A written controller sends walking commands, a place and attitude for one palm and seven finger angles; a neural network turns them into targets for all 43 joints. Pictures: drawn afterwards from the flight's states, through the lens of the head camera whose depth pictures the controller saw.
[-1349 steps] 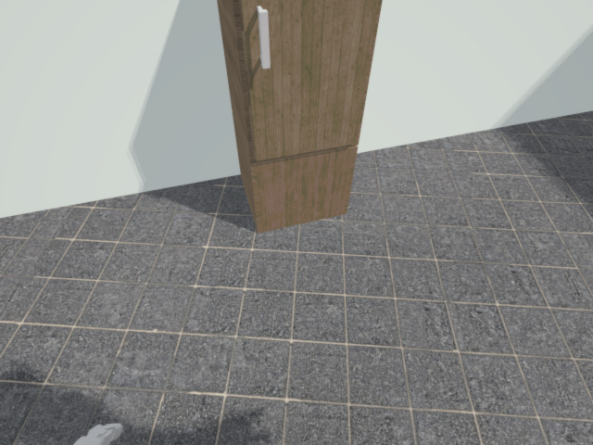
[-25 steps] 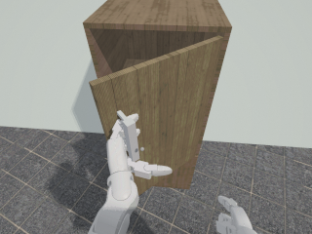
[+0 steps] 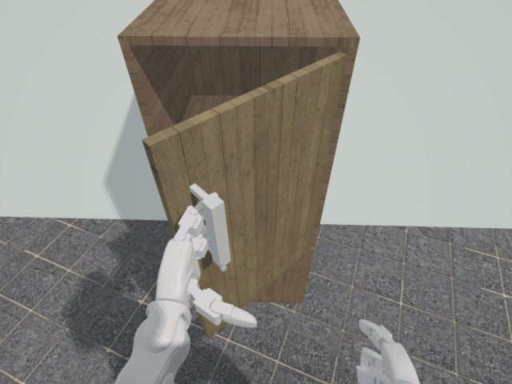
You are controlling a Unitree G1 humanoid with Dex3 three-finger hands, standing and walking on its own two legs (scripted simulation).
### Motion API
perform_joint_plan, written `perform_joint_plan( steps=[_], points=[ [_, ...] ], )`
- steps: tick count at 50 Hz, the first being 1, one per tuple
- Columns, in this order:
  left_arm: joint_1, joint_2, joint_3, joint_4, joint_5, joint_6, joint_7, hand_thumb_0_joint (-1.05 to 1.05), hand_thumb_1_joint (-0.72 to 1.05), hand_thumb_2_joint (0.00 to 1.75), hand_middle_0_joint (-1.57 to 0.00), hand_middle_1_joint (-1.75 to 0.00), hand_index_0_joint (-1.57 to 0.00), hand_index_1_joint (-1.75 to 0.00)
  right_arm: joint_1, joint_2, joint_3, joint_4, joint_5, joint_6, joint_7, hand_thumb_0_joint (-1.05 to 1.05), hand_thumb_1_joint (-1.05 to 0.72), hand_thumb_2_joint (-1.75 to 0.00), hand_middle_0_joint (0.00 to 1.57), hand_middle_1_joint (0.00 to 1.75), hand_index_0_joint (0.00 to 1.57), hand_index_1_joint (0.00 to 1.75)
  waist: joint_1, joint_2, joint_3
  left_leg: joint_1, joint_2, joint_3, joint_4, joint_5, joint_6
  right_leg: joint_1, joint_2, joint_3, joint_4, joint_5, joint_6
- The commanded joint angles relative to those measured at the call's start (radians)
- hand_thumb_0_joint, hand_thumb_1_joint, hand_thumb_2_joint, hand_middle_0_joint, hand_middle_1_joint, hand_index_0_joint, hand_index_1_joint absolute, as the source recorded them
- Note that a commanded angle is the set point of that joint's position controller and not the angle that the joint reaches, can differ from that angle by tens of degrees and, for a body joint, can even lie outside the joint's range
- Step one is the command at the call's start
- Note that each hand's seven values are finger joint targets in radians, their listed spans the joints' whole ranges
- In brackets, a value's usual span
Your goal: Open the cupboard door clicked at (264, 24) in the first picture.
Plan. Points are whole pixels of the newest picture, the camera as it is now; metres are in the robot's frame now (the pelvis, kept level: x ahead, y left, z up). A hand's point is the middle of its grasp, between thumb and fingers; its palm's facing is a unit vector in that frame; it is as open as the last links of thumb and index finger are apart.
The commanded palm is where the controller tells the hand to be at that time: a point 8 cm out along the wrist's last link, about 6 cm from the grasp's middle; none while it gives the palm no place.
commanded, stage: slide the hand sideways off the handle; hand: left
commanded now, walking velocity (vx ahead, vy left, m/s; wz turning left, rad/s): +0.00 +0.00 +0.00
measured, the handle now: (209, 226) +0.32 +0.09 +0.11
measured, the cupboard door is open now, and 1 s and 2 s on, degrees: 45 45 45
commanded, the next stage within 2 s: draw the hand back to the body in 0.68 s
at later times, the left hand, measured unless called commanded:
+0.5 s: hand (182, 299) +0.21 +0.11 +0.10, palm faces +0.01 -1.00 -0.04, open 16.1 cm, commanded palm +0.17 +0.17 +0.11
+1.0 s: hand (140, 309) +0.19 +0.15 +0.11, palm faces +0.01 -1.00 -0.05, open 16.3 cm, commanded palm +0.15 +0.21 +0.12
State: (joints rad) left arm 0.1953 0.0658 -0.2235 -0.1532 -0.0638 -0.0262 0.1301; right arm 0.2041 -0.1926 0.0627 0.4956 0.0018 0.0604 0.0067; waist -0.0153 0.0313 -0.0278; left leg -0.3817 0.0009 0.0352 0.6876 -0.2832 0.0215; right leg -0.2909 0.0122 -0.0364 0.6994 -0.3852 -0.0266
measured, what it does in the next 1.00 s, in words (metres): stands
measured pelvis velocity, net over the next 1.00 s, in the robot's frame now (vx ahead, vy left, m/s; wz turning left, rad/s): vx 0.01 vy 0.00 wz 0.02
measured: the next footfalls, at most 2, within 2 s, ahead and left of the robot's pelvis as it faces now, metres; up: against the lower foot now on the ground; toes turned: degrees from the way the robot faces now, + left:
none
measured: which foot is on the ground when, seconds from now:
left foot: down 0.00-1.00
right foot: down 0.00-1.00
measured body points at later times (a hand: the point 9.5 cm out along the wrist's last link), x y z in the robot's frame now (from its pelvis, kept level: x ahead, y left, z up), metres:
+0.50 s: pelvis +0.03 -0.03 +0.00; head +0.02 -0.06 +0.45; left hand +0.20 +0.16 +0.11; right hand +0.22 -0.25 -0.07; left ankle +0.05 +0.11 -0.72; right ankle +0.00 -0.10 -0.72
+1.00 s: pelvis +0.01 +0.00 -0.01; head +0.00 -0.02 +0.44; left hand +0.18 +0.21 +0.12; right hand +0.20 -0.21 -0.07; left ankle +0.05 +0.11 -0.72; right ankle -0.01 -0.10 -0.72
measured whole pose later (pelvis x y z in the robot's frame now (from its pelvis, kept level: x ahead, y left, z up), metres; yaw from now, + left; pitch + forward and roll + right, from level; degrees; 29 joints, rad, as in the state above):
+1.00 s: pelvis +0.01 +0.00 -0.01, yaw +1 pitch +2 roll -1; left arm 0.56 0.22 0.08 -0.41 -0.26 -0.14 -0.17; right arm 0.26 -0.21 0.04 0.49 0.04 -0.15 -0.05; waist 0.02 0.06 -0.08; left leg -0.48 0.01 0.00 0.79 -0.34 0.02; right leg -0.36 0.02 -0.07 0.77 -0.43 -0.03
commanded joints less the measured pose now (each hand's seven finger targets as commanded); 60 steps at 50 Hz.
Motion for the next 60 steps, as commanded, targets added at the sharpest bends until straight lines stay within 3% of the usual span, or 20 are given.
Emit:
perform_joint_plan(
  steps=[1, 7, 12, 14, 17, 21, 24, 28, 33, 37, 39, 41, 42, 45, 46, 47, 51, 54, 57, 60],
  points=[
    [-0.082, 0.044, 0.095, -0.273, -0.021, -0.079, -0.006, 0.00, -0.50, 0.30, -0.15, -0.30, -0.15, -0.30, -0.164, -0.098, -0.041, -0.192, 0.008, -0.058, -0.013, 0.00, -0.90, -0.90, 0.20, 0.30, 0.20, 0.30, 0.035, -0.054, -0.107, 0.124, 0.012, -0.055, -0.117, -0.013, 0.003, -0.076, 0.010, -0.002, -0.172, 0.048, -0.007],
    [-0.016, 0.073, 0.124, -0.339, -0.045, -0.097, -0.055, 0.00, -0.50, 0.30, -0.15, -0.30, -0.15, -0.30, -0.149, -0.102, -0.044, -0.197, 0.010, -0.084, -0.025, 0.00, -0.90, -0.90, 0.20, 0.30, 0.20, 0.30, 0.023, -0.080, -0.094, 0.126, 0.002, -0.044, -0.091, 0.022, 0.010, -0.083, 0.004, 0.017, -0.184, 0.094, 0.008],
    [0.116, 0.131, 0.201, -0.366, -0.076, -0.118, -0.109, 0.00, -0.50, 0.30, -0.15, -0.30, -0.15, -0.30, -0.121, -0.106, -0.049, -0.199, 0.013, -0.106, -0.032, 0.00, -0.90, -0.90, 0.20, 0.30, 0.20, 0.30, 0.035, -0.065, -0.116, 0.104, -0.008, -0.032, -0.059, 0.072, 0.012, -0.054, -0.007, 0.043, -0.174, 0.203, 0.020],
    [0.166, 0.150, 0.237, -0.373, -0.092, -0.129, -0.131, 0.00, -0.50, 0.30, -0.15, -0.30, -0.15, -0.30, -0.109, -0.106, -0.051, -0.200, 0.013, -0.116, -0.037, 0.00, -0.90, -0.90, 0.20, 0.30, 0.20, 0.30, 0.038, -0.086, -0.121, 0.093, -0.010, -0.033, -0.044, 0.090, 0.012, -0.044, -0.013, 0.052, -0.165, 0.271, 0.030],
    [0.224, 0.157, 0.258, -0.396, -0.115, -0.147, -0.175, 0.00, -0.50, 0.30, -0.15, -0.30, -0.15, -0.30, -0.097, -0.109, -0.053, -0.201, 0.018, -0.129, -0.037, 0.00, -0.90, -0.90, 0.20, 0.30, 0.20, 0.30, 0.035, -0.067, -0.123, 0.077, -0.013, -0.032, -0.026, 0.119, 0.011, -0.030, -0.022, 0.064, -0.147, 0.375, 0.043],
    [0.372, 0.203, 0.343, -0.415, -0.158, -0.172, -0.227, 0.00, -0.50, 0.30, -0.15, -0.30, -0.15, -0.30, -0.077, -0.113, -0.062, -0.201, 0.024, -0.143, -0.039, 0.00, -0.90, -0.90, 0.20, 0.30, 0.20, 0.30, 0.054, -0.062, -0.157, 0.048, -0.018, -0.035, 0.003, 0.163, 0.006, 0.015, -0.032, 0.076, -0.109, 0.537, 0.059],
    [0.396, 0.216, 0.367, -0.438, -0.183, -0.199, -0.267, 0.00, -0.50, 0.30, -0.15, -0.30, -0.15, -0.30, -0.066, -0.118, -0.069, -0.203, 0.027, -0.154, -0.043, 0.00, -0.90, -0.90, 0.20, 0.30, 0.20, 0.30, 0.043, -0.084, -0.151, 0.024, -0.022, -0.038, 0.024, 0.161, 0.005, 0.005, -0.041, 0.088, -0.094, 0.609, 0.078],
    [0.405, 0.211, 0.364, -0.447, -0.214, -0.240, -0.322, 0.00, -0.50, 0.30, -0.15, -0.30, -0.15, -0.30, -0.055, -0.127, -0.076, -0.201, 0.031, -0.180, -0.049, 0.00, -0.90, -0.90, 0.20, 0.30, 0.20, 0.30, 0.026, -0.088, -0.122, 0.002, -0.024, -0.050, 0.053, 0.139, 0.007, -0.047, -0.045, 0.100, -0.095, 0.568, 0.089],
    [0.363, 0.220, 0.350, -0.434, -0.238, -0.277, -0.378, 0.00, -0.50, 0.30, -0.15, -0.30, -0.15, -0.30, -0.047, -0.137, -0.082, -0.188, 0.036, -0.224, -0.062, 0.00, -0.90, -0.90, 0.20, 0.30, 0.20, 0.30, 0.009, -0.067, -0.092, -0.013, -0.022, -0.063, 0.078, 0.083, 0.010, -0.130, -0.045, 0.110, -0.124, 0.363, 0.076],
    [0.302, 0.215, 0.325, -0.419, -0.234, -0.278, -0.371, 0.00, -0.50, 0.30, -0.15, -0.30, -0.15, -0.30, -0.053, -0.140, -0.082, -0.183, 0.038, -0.259, -0.072, 0.00, -0.90, -0.90, 0.20, 0.30, 0.20, 0.30, 0.012, -0.061, -0.089, -0.014, -0.019, -0.073, 0.071, 0.034, 0.012, -0.169, -0.039, 0.098, -0.137, 0.185, 0.054],
    [0.323, 0.209, 0.323, -0.407, -0.226, -0.264, -0.357, 0.00, -0.50, 0.30, -0.15, -0.30, -0.15, -0.30, -0.056, -0.137, -0.079, -0.185, 0.039, -0.266, -0.071, 0.00, -0.90, -0.90, 0.20, 0.30, 0.20, 0.30, 0.026, -0.058, -0.103, -0.010, -0.017, -0.076, 0.051, 0.030, 0.012, -0.167, -0.026, 0.071, -0.121, 0.145, 0.040],
    [0.318, 0.255, 0.366, -0.417, -0.214, -0.246, -0.333, 0.00, -0.50, 0.30, -0.15, -0.30, -0.15, -0.30, -0.068, -0.136, -0.079, -0.182, 0.041, -0.268, -0.074, 0.00, -0.90, -0.90, 0.20, 0.30, 0.20, 0.30, 0.046, -0.040, -0.118, -0.004, -0.015, -0.074, 0.034, 0.033, 0.013, -0.149, -0.018, 0.057, -0.112, 0.122, 0.028],
    [0.327, 0.248, 0.363, -0.444, -0.211, -0.236, -0.324, 0.00, -0.50, 0.30, -0.15, -0.30, -0.15, -0.30, -0.075, -0.131, -0.076, -0.193, 0.042, -0.268, -0.073, 0.00, -0.90, -0.90, 0.20, 0.30, 0.20, 0.30, 0.058, -0.006, -0.139, 0.010, -0.014, -0.072, 0.016, 0.035, 0.012, -0.139, -0.013, 0.041, -0.101, 0.115, 0.021],
    [0.352, 0.244, 0.379, -0.463, -0.210, -0.201, -0.299, 0.00, -0.50, 0.30, -0.15, -0.30, -0.15, -0.30, -0.082, -0.119, -0.068, -0.195, 0.046, -0.270, -0.071, 0.00, -0.90, -0.90, 0.20, 0.30, 0.20, 0.30, 0.068, 0.006, -0.122, 0.022, -0.008, -0.074, -0.016, 0.031, 0.009, -0.139, 0.004, 0.000, -0.089, 0.115, 0.014],
    [0.350, 0.247, 0.380, -0.465, -0.211, -0.190, -0.294, 0.00, -0.50, 0.30, -0.15, -0.30, -0.15, -0.30, -0.086, -0.123, -0.067, -0.196, 0.045, -0.271, -0.071, 0.00, -0.90, -0.90, 0.20, 0.30, 0.20, 0.30, 0.065, -0.025, -0.125, 0.020, -0.006, -0.080, -0.021, 0.031, 0.012, -0.132, 0.007, -0.005, -0.091, 0.117, 0.015],
    [0.359, 0.237, 0.374, -0.479, -0.216, -0.177, -0.294, 0.00, -0.50, 0.30, -0.15, -0.30, -0.15, -0.30, -0.090, -0.122, -0.065, -0.199, 0.048, -0.272, -0.070, 0.00, -0.90, -0.90, 0.20, 0.30, 0.20, 0.30, 0.065, -0.005, -0.117, 0.024, -0.005, -0.078, -0.027, 0.022, 0.011, -0.140, 0.010, -0.007, -0.095, 0.109, 0.015],
    [0.325, 0.255, 0.393, -0.485, -0.229, -0.130, -0.302, 0.00, -0.50, 0.30, -0.15, -0.30, -0.15, -0.30, -0.090, -0.134, -0.060, -0.185, 0.048, -0.280, -0.076, 0.00, -0.90, -0.90, 0.20, 0.30, 0.20, 0.30, 0.056, -0.020, -0.088, 0.026, 0.001, -0.088, -0.043, -0.003, 0.010, -0.141, 0.016, -0.015, -0.114, 0.075, 0.015],
    [0.296, 0.244, 0.367, -0.519, -0.225, -0.105, -0.316, 0.00, -0.50, 0.30, -0.15, -0.30, -0.15, -0.30, -0.080, -0.140, -0.055, -0.186, 0.050, -0.290, -0.079, 0.00, -0.90, -0.90, 0.20, 0.30, 0.20, 0.30, 0.045, 0.007, -0.080, 0.049, 0.003, -0.097, -0.063, -0.020, 0.009, -0.158, 0.019, -0.027, -0.119, 0.058, 0.016],
    [0.266, 0.276, 0.399, -0.540, -0.226, -0.089, -0.318, 0.00, -0.50, 0.30, -0.15, -0.30, -0.15, -0.30, -0.080, -0.147, -0.055, -0.176, 0.051, -0.300, -0.084, 0.00, -0.90, -0.90, 0.20, 0.30, 0.20, 0.30, 0.044, -0.005, -0.089, 0.064, 0.004, -0.106, -0.075, -0.025, 0.010, -0.146, 0.021, -0.028, -0.129, 0.051, 0.015],
    [0.270, 0.285, 0.425, -0.559, -0.234, -0.078, -0.324, 0.00, -0.47, 0.32, -0.15, -0.30, -0.15, -0.30, -0.079, -0.144, -0.052, -0.169, 0.052, -0.308, -0.085, 0.00, -0.90, -0.90, 0.20, 0.30, 0.20, 0.30, 0.055, 0.033, -0.102, 0.087, 0.004, -0.112, -0.092, 0.001, 0.004, -0.124, 0.023, -0.040, -0.126, 0.080, 0.009]
  ],
)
